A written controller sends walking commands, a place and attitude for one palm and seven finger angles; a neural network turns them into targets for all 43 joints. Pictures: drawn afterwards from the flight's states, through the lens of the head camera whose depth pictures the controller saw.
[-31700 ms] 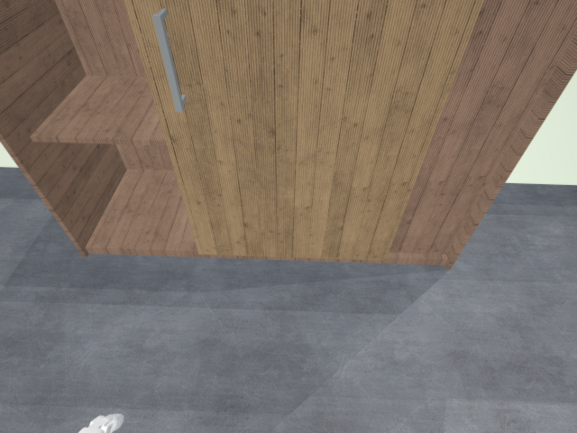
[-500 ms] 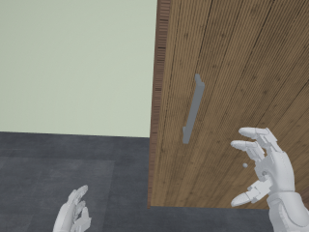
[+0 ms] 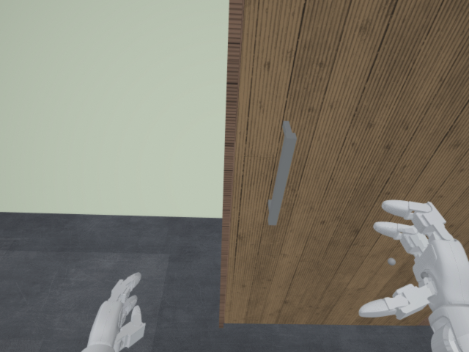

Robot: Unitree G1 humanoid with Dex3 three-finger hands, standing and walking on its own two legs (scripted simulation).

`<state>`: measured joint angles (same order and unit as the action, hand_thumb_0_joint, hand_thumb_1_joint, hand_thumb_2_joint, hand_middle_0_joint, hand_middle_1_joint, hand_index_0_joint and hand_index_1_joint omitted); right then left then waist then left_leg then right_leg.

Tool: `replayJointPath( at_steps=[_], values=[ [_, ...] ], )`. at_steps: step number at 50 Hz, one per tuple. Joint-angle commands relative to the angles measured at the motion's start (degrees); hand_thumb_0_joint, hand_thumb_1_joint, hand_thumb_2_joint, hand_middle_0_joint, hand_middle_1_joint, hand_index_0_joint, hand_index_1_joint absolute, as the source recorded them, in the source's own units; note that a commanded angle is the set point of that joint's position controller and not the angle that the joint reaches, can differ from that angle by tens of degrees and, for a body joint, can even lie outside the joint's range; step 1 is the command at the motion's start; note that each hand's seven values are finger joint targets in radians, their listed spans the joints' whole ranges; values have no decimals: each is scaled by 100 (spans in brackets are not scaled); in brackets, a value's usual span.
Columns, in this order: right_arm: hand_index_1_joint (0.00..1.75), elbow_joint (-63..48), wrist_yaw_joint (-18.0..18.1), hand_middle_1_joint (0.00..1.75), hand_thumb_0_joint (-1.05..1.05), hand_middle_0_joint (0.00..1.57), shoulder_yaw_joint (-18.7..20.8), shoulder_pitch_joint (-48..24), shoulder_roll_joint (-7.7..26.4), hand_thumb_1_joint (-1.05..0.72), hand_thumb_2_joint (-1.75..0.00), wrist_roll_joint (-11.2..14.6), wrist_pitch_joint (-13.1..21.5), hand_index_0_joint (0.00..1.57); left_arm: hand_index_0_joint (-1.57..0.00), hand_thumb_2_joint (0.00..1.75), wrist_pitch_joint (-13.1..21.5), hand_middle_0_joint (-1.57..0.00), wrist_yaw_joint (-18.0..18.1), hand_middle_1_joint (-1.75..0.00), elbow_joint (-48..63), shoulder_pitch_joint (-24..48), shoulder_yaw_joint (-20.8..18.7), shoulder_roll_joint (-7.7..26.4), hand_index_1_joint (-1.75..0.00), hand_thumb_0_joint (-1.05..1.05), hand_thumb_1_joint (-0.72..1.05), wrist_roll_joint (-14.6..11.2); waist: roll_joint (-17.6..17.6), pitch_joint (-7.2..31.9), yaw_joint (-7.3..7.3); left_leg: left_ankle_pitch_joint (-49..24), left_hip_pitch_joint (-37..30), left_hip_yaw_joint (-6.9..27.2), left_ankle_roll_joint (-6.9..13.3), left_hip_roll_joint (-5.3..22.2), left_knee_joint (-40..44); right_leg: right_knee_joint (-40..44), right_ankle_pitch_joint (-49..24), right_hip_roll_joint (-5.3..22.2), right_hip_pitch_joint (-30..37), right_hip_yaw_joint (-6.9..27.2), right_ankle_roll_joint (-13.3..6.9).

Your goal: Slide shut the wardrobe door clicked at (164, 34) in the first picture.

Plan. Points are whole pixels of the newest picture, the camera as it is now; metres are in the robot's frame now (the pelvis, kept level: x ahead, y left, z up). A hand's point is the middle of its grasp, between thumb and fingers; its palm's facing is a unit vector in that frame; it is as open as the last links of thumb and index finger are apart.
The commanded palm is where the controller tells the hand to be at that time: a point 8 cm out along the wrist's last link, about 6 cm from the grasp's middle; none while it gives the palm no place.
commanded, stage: draw the hand back to the body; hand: right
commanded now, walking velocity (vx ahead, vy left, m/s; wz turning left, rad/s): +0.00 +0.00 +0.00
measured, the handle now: (278, 177) +0.42 -0.09 +0.11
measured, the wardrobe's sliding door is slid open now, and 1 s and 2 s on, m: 0.00 0.00 0.00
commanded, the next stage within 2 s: step back with the hand held close in 1.00 s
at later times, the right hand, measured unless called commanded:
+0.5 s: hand (434, 259) +0.20 -0.26 +0.16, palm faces +0.41 +0.85 -0.34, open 10.0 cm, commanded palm +0.15 -0.29 +0.18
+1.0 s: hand (445, 261) +0.19 -0.26 +0.17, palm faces +0.45 +0.82 -0.34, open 7.4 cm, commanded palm +0.15 -0.29 +0.18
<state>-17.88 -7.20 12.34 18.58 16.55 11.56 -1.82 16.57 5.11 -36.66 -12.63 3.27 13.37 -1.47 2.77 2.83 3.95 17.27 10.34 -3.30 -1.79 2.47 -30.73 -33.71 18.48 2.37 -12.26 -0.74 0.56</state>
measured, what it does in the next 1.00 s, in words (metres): stands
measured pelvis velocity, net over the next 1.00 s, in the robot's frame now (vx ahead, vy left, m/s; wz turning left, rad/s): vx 0.00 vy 0.00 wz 0.03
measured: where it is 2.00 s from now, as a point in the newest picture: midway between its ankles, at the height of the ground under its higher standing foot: outside the picture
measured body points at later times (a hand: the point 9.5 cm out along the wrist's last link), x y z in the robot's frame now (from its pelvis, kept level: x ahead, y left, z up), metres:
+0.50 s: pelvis +0.00 -0.01 +0.01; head -0.03 +0.00 +0.46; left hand +0.18 +0.22 -0.07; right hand +0.18 -0.30 +0.18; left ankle -0.01 +0.14 -0.73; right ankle +0.00 -0.12 -0.73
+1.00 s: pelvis +0.00 +0.00 +0.01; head -0.03 +0.01 +0.46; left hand +0.19 +0.22 -0.07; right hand +0.17 -0.30 +0.19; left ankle -0.01 +0.14 -0.73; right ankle +0.00 -0.12 -0.73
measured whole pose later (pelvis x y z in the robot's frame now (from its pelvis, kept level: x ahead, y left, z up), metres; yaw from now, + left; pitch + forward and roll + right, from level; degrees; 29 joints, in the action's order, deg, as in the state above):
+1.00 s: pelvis +0.00 +0.00 +0.01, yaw +2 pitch -6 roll +1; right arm -21.8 5.8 19.2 25.1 18.9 4.0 5.2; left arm 9.4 4.6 -38.2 -11.5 0.9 12.0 0.6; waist 2.7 -0.8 4.7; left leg 13.9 4.0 -1.9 -1.7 1.9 -23.5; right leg -26.2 15.5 2.6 -5.0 -2.5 0.7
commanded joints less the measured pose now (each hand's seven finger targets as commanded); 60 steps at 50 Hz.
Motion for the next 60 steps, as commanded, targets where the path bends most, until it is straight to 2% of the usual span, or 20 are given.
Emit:
replayJointPath(
  at_steps=[1, 3, 6, 11, 15, 18, 19, 22, 26, 29, 31, 36, 40, 44, 55, 56, 57, 58, 59, 60],
  values=[
    [94, -1366, 894, 94, 0, 24, 525, -359, 829, 19, -37, -498, 708, 24, -20, 90, 67, -20, -12, -30, 974, 820, -295, 515, -30, 0, 90, 105, -159, -9, 18, -860, 77, 69, 245, -130, 676, 762, -977, -92, 144, -62, -149],
    [89, -1659, 1051, 89, 0, 24, 540, -299, 899, 12, -41, -606, 860, 24, -20, 90, 14, -20, -51, -30, 969, 801, -310, 502, -30, 0, 90, 141, 248, 261, 23, -975, -97, 78, 261, -102, 634, 819, -1068, -89, 294, -78, -129],
    [83, -1798, 1210, 83, 0, 23, 585, -194, 975, 1, -46, -707, 969, 23, -20, 90, -56, -20, -58, -30, 939, 808, -330, 511, -30, 0, 90, 179, 308, 311, 13, -1003, -237, 79, 273, -109, 703, 915, -1130, -58, 367, -67, -130],
    [73, -1564, 1334, 73, 0, 22, 653, -335, 1022, -17, -55, -779, 1027, 22, -20, 90, -169, -20, -6, -30, 872, 890, -360, 526, -30, 0, 90, 184, -111, -70, -43, -796, -128, 67, 241, -133, 889, 1026, -980, -33, 397, -74, -153],
    [64, -1384, 1363, 64, 0, 22, 784, -340, 1079, -32, -62, -803, 1054, 22, -20, 90, -253, -20, -2, -30, 826, 912, -383, 539, -30, 0, 90, 173, -119, -215, -6, -759, -186, 52, 257, -152, 909, 1145, -967, -22, 411, -34, -139],
    [58, -1473, 1368, 58, 0, 22, 941, -109, 1126, -43, -67, -794, 1102, 22, -20, 90, -288, -20, -21, -30, 822, 928, -408, 521, -30, 0, 90, 187, 99, -24, 46, -1069, -346, 73, 261, -129, 867, 1129, -1253, -29, 526, -88, -144],
    [55, -1495, 1370, 55, 0, 22, 1034, -5, 1188, -47, -69, -784, 1112, 22, -20, 90, -307, -20, -35, -30, 825, 912, -421, 522, -30, 0, 90, 190, -3, 93, 70, -1174, -436, 62, 259, -136, 836, 1132, -1371, -20, 545, -78, -133],
    [49, -1606, 1362, 49, 0, 21, 1178, 125, 1269, -57, -74, -771, 1123, 21, -20, 90, -357, -20, -59, -30, 846, 932, -435, 511, -30, 0, 90, 182, 142, 91, 97, -1303, -513, 92, 271, -140, 838, 1123, -1487, -17, 524, -99, -117],
    [41, -1657, 1374, 41, 0, 21, 1281, 90, 1327, -72, -81, -759, 1122, 21, -20, 90, -383, -20, -52, -30, 839, 936, -432, 506, -30, 0, 90, 185, 304, -108, 83, -1290, -449, 87, 270, -154, 916, 1151, -1472, -15, 509, -122, -105],
    [34, -1504, 1381, 34, 0, 20, 1373, 90, 1344, -83, -87, -732, 1113, 20, -20, 90, -404, -20, -31, -30, 825, 928, -458, 511, -30, 0, 90, 171, -6, -217, 63, -1216, -350, 86, 244, -166, 987, 1144, -1383, -4, 543, -165, -128],
    [30, -1536, 1386, 30, 0, 20, 1454, 55, 1395, -90, -90, -726, 1128, 20, -20, 90, -422, -20, -17, -30, 818, 912, -470, 530, -30, 0, 90, 172, 93, -175, 67, -1196, -376, 110, 254, -164, 1025, 1148, -1383, -12, 596, -168, -136],
    [30, -1576, 1381, 30, 0, 20, 1180, -45, 1187, -90, -90, -759, 1105, 20, -20, 90, -391, -20, -37, -30, 777, 893, -481, 552, -30, 0, 90, 189, 220, -137, 22, -1244, -366, 83, 238, -162, 1002, 1170, -1473, -23, 683, -157, -127],
    [30, -1561, 1398, 30, 0, 20, 1305, 29, 1331, -90, -90, -757, 1088, 20, -20, 90, -387, -20, -15, -30, 784, 909, -492, 564, -30, 0, 90, 199, -81, -60, 67, -1228, -431, 84, 233, -170, 1038, 1173, -1433, -35, 705, -151, -153],
    [30, -1673, 1403, 30, 0, 20, 1385, 46, 1367, -90, -90, -766, 1107, 20, -20, 90, -382, -20, -22, -30, 799, 933, -480, 509, -30, 0, 90, 206, 126, -5, 87, -1358, -473, 97, 239, -162, 1012, 1167, -1525, -55, 727, -174, -144],
    [30, -1455, 1353, 30, 0, 20, 1297, 25, 1274, -90, -90, -730, 1063, 20, -20, 90, -429, -20, -4, -30, 799, 965, -475, 508, -30, 0, 90, 194, 10, -307, 70, -1028, -363, 132, 225, -173, 1215, 1217, -1253, -49, 667, -212, -155],
    [30, -1421, 1376, 30, 0, 20, 1339, -346, 1363, -90, -90, -736, 1065, 20, -20, 90, -439, -20, 7, -30, 759, 954, -467, 526, -30, 0, 90, 198, 66, -293, 20, -986, -337, 143, 218, -167, 1235, 1232, -1208, -60, 685, -212, -159],
    [30, -2028, 1449, 30, 0, 20, 2139, -1298, 2233, -90, -90, -802, 1385, 20, -20, 90, -531, -20, -34, -30, 969, 892, -418, 580, -30, 0, 90, 167, -80, -721, -143, -1225, 344, 836, 223, 94, 1664, 1043, -613, -22, 233, -279, -249],
    [30, -1448, 1413, 30, 0, 20, 1797, -705, 1773, -90, -90, -814, 1426, 20, -20, 90, -607, -20, -33, -30, 743, 867, -395, 460, -30, 0, 90, 206, -538, -725, -233, -1186, 515, 894, 247, 222, 1765, 850, -502, -80, 279, -183, -272],
    [30, -1310, 1386, 30, 0, 20, 1589, -323, 1562, -90, -90, -867, 1389, 20, -20, 90, -667, -20, -48, -30, 770, 875, -424, 462, -30, 0, 90, 228, -727, -698, -224, -1349, 631, 955, 258, 295, 1793, 723, -575, -97, 362, -221, -280],
    [30, -1418, 1376, 30, 0, 20, 1573, -282, 1560, -90, -90, -884, 1424, 20, -20, 90, -718, -20, -51, -30, 830, 881, -452, 487, -30, 0, 90, 244, -691, -511, -207, -1648, 529, 908, 271, 344, 1696, 706, -757, -101, 386, -236, -260]
  ],
)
